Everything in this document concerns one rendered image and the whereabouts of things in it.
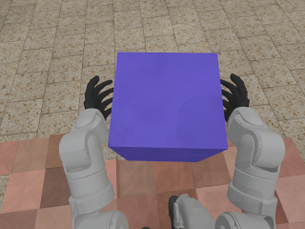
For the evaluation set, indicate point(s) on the robot left forearm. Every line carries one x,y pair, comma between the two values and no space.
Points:
81,154

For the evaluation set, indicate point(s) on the carton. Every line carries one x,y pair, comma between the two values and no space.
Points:
167,106

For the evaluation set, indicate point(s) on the robot right forearm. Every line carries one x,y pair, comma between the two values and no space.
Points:
257,164

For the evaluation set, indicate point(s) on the robot right hand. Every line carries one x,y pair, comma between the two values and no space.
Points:
238,96

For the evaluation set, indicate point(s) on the right robot shin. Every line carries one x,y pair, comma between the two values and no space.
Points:
174,223

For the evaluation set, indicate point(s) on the right robot upper arm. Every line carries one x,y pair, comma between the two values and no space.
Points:
235,220

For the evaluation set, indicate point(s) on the left robot upper arm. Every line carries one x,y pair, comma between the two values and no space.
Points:
112,219

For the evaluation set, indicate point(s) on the robot right foot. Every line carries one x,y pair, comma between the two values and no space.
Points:
172,200

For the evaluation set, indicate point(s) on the robot left hand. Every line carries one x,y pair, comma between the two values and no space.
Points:
93,100

